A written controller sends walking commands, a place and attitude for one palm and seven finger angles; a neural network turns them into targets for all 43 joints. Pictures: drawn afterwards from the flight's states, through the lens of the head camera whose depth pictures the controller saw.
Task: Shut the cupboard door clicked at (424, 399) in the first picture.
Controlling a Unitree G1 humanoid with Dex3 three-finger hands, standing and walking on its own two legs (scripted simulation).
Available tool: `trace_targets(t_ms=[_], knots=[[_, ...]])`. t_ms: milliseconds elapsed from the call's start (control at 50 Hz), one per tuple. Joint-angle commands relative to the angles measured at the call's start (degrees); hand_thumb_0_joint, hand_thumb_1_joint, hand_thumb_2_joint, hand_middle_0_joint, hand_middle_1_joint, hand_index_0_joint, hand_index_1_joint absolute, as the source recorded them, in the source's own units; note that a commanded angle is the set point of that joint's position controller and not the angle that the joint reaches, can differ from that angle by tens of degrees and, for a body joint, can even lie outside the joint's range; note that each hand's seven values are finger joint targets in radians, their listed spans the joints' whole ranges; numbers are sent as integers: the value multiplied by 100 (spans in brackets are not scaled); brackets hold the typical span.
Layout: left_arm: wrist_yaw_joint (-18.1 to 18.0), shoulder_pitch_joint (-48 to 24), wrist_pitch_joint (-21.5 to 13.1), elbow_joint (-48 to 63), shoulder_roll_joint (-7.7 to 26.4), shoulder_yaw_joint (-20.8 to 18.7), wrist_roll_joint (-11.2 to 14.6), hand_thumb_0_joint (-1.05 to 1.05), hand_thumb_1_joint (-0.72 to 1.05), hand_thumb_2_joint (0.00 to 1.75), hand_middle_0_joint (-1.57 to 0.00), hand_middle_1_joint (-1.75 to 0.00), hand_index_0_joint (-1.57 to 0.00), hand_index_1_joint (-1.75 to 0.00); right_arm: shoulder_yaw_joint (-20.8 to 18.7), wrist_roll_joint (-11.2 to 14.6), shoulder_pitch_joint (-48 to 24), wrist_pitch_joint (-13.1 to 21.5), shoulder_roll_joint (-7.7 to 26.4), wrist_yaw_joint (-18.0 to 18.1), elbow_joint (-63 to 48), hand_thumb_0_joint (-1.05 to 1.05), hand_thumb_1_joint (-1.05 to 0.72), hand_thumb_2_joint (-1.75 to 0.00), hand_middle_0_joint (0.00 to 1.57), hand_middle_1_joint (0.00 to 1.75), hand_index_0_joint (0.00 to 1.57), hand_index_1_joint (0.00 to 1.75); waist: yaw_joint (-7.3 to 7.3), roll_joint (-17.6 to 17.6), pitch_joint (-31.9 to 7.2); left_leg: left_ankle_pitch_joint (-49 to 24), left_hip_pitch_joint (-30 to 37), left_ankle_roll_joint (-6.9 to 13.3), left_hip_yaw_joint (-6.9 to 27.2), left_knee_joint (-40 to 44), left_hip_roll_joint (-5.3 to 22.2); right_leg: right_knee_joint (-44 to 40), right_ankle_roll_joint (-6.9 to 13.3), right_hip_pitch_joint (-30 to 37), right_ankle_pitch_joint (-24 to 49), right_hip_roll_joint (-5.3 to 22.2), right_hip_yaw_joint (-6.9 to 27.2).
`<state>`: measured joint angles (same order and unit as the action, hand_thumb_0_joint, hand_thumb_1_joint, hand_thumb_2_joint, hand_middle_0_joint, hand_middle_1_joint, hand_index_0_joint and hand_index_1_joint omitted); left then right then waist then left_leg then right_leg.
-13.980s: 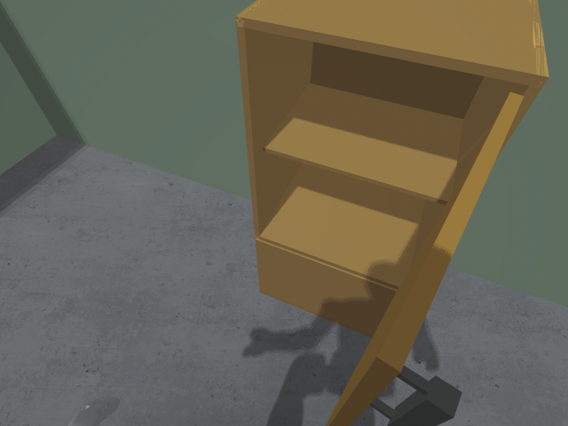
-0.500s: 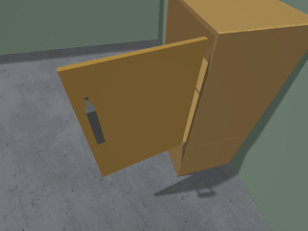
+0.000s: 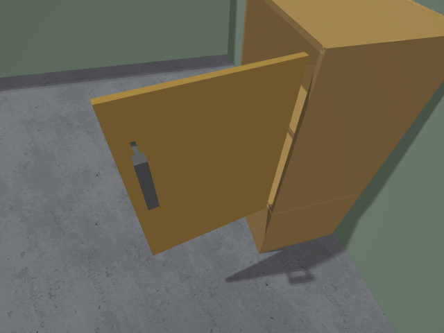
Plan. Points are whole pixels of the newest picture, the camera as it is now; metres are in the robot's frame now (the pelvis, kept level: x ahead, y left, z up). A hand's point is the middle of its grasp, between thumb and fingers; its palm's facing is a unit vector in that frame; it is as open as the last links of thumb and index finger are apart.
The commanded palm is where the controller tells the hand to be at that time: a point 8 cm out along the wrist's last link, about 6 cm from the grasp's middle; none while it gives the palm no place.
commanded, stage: look again from close up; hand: left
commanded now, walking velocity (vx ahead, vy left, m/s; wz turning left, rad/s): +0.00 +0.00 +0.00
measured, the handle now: (143, 176) +0.40 +0.19 +0.04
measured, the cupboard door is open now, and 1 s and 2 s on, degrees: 100 100 100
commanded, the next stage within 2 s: shuffle to correct the standing spot in 0.06 s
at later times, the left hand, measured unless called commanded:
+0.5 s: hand out of the picture +0.00 +0.15 -0.18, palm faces +0.12 -0.97 -0.19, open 7.4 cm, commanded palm none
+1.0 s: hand out of the picture +0.09 +0.11 -0.17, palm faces +0.36 -0.92 -0.19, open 7.4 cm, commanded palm none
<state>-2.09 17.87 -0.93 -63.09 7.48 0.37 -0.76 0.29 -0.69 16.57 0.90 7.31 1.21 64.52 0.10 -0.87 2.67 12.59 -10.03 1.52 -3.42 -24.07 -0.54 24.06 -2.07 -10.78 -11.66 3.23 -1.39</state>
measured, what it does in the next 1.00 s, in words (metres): walks ahead, turning left: left foot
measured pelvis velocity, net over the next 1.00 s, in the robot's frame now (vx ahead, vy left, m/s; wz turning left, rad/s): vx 0.09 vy -0.09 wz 0.34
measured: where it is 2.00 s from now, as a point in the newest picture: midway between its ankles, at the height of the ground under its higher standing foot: outside the picture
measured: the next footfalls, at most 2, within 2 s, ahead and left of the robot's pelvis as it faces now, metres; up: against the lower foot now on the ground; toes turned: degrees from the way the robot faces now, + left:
left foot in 0.72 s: +0.10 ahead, +0.05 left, +0.00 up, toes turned +20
right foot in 1.10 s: +0.21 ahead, -0.22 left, +0.00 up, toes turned +28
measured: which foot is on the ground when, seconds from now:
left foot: down 0.00-0.52, up 0.54-0.70, down 0.72-1.00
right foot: down 0.00-0.72, up 0.74-1.00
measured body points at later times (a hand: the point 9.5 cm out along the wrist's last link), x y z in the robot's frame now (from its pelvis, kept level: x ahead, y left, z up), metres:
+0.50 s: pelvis +0.03 -0.03 -0.01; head +0.05 -0.03 +0.44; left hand +0.00 +0.20 -0.16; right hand +0.02 -0.24 -0.17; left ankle +0.01 +0.10 -0.74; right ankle +0.01 -0.14 -0.74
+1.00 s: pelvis +0.09 -0.09 +0.00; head +0.13 -0.06 +0.44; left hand +0.07 +0.16 -0.16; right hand +0.23 -0.29 -0.15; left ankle +0.07 +0.04 -0.74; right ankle +0.16 -0.23 -0.69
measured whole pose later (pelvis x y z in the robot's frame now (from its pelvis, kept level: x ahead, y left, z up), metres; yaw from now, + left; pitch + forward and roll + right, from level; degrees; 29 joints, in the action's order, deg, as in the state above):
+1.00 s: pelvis +0.09 -0.09 +0.00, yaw +19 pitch +1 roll -1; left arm -0.2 12.4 2.7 -52.4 10.6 -3.1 -1.3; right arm -1.9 -2.2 11.3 -0.8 9.8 1.2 54.6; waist -0.1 -0.6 4.7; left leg 13.4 -15.9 -0.2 0.4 -28.5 1.9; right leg 51.9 -3.5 -27.2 -20.4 4.4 -0.9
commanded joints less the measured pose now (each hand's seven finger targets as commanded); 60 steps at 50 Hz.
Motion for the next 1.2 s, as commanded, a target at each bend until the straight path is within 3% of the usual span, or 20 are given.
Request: trace_targets(t_ms=[0, 140, 280, 400, 460, 500, 580, 620, 660, 680, 700, 720, 740, 800, 880, 1020, 1060, 1080, 1100, 1180], knots=[[-30, 451, -53, 113, 473, -65, -13, 0, 90, 90, -20, -30, -20, -30, -105, 24, 373, 93, 537, 21, -116, 0, -90, -90, 20, 30, 20, 30, 19, 44, 106, -247, -194, -6, 610, 669, 597, -359, 290, 39, 302, 259, 326], [-38, 433, -56, 87, 463, -64, -11, 0, 90, 90, -20, -30, -20, -30, -90, 24, 347, 111, 533, 29, -87, 0, -90, -90, 20, 30, 20, 30, 21, 83, 95, -541, -130, -4, 586, 626, 593, -334, 281, 69, 478, 289, 334], [25, 433, 68, 169, 426, -143, -101, 0, 90, 90, -20, -30, -20, -30, -256, -43, 275, -32, 779, 10, -207, 0, -90, -90, 20, 30, 20, 30, -14, 501, 668, 1942, -920, 259, 1458, 1264, 908, 316, 205, -323, -900, 6, -325], [83, 551, 91, 408, 492, -265, -115, 0, 90, 90, -20, -30, -20, -30, -374, -69, 328, -39, 826, 58, -401, 0, -90, -90, 20, 30, 20, 30, 23, 443, 427, 1133, -1013, 486, 1789, 770, 952, 385, 248, -269, -691, 52, -300], [79, 824, 67, 471, 652, -362, -117, 0, 90, 90, -20, -30, -20, -30, -375, -62, 261, -19, 735, 53, -570, 0, -90, -90, 20, 30, 20, 30, 146, -215, 97, 391, -1605, 319, 1063, -223, 510, 43, 376, 525, -553, 412, -27], [34, 1120, 67, 459, 955, -456, -129, 0, 90, 90, -20, -30, -20, -30, -326, -55, 73, -31, 417, 54, -753, 0, -90, -90, 20, 30, 20, 30, 271, -1487, -100, 1080, -2242, 72, -15, -1812, -77, -510, 889, 1083, 228, 1373, 721], [-31, 895, 43, 613, 783, -418, -190, 0, 90, 90, -20, -30, -20, -30, -349, -45, -337, -62, 377, -41, -951, 0, -90, -90, 20, 30, 20, 30, 209, -707, -49, 1966, -2442, 37, -117, -3109, 243, -207, 1340, 1026, 2300, 1492, 98], [-55, 761, 60, 661, 801, -400, -201, 0, 90, 90, -20, -30, -20, -30, -299, -49, -357, -44, 257, -95, -1020, 0, -90, -90, 20, 30, 20, 30, 115, -588, -21, 1617, -1914, 64, -324, -2082, 266, 173, 1136, 743, 2469, 1351, -313], [-13, 460, 89, 731, 857, -389, -103, 0, 90, 90, -20, -30, -20, -30, -331, -91, 501, -1, 400, -56, -772, 0, -90, -90, 20, 30, 20, 30, -357, -437, -422, 0, -196, 131, -603, -617, 20, 1461, 689, 82, 2603, 954, -926], [42, 477, 88, 836, 721, -369, -52, 0, 90, 90, -20, -30, -20, -30, -415, -122, 1108, 24, 826, 18, -636, 0, -90, -90, 20, 30, 20, 30, -603, 347, -755, -1049, 979, 436, 485, -117, 739, 2752, 350, -836, 1593, 668, -1037], [88, 505, 97, 1033, 420, -275, -35, 0, 90, 90, -20, -30, -20, -30, -500, -114, 1430, 32, 1350, 96, -573, 0, -90, -90, 20, 30, 20, 30, -599, 1775, -845, -3388, 1628, 1158, 2687, 132, 2351, 4159, 18, -2266, -2038, -1, -833], [48, 304, 183, 1178, 813, -337, -79, 0, 90, 90, -20, -30, -20, -30, -511, -74, 1413, -44, 1584, 119, -639, 0, -90, -90, 20, 30, 20, 30, -625, 1123, -857, -3811, 1360, 1602, 3215, 292, 2858, 4766, 139, -2478, -2323, -30, 50], [31, 246, 204, 1267, 866, -393, -147, 0, 90, 90, -20, -30, -20, -30, -513, -77, 968, -64, 1608, 89, -833, 0, -90, -90, 20, 30, 20, 30, -421, 503, -545, -2717, 685, 1578, 2743, 411, 2798, 4885, 160, -2460, -2027, 135, 215], [94, 187, 296, 1063, 702, -398, -169, 0, 90, 90, -20, -30, -20, -30, -374, -91, -9, 18, 1123, 152, -1036, 0, -90, -90, 20, 30, 20, 30, -30, 1012, 459, -2389, -682, 1044, 1952, 680, 1967, 4752, -48, -2298, -1027, 222, 303], [167, 316, 387, 1019, 567, -392, -70, 0, 90, 90, -20, -30, -20, -30, -491, -107, -301, -6, 1409, 124, -1223, 0, -90, -90, 20, 30, 20, 30, 59, 873, -224, -2028, -435, 820, 1216, 535, 1521, 3536, -156, -1640, -791, 120, 109], [172, 59, 223, 1279, 607, -431, -43, 0, 90, 90, -20, -30, -20, -30, -667, -180, -347, -213, 1538, 28, -1360, 0, -90, -90, 20, 30, 20, 30, -79, 1077, -342, -1613, -500, 584, 1505, 20, 1298, 1040, -105, -605, -590, -257, -306], [148, 520, 115, 1193, 944, -492, -74, 0, 90, 90, -20, -30, -20, -30, -667, -112, -314, -238, 1323, -11, -1369, 0, -90, -90, 20, 30, 20, 30, 100, 209, -644, -684, -914, 126, 1062, -880, 711, -230, -56, 372, 475, 46, -70], [98, 550, 93, 1199, 1440, -584, -155, 0, 90, 90, -20, -30, -20, -30, -594, -71, -121, -254, 831, -33, -1436, 0, -90, -90, 20, 30, 20, 30, 101, -1418, -642, 1266, -1841, -196, 279, -2001, -45, -427, 286, 813, 1423, 1201, 1025], [99, 456, 121, 1313, 1580, -575, -163, 0, 90, 90, -20, -30, -20, -30, -544, -56, -197, -305, 607, 9, -1554, 0, -90, -90, 20, 30, 20, 30, 187, -1834, -708, 2541, -1851, -148, 331, -3106, -203, -530, 839, 308, 2067, 1783, 1482], [55, -289, 141, 1517, 1000, -427, -111, 0, 90, 90, -20, -30, -20, -30, -586, -71, -172, -377, 847, 3, -1247, 0, -90, -90, 20, 30, 20, 30, -80, -1295, -420, 1775, -2020, -186, 338, -4794, 12, -274, 1101, -20, 2140, 1019, 509]])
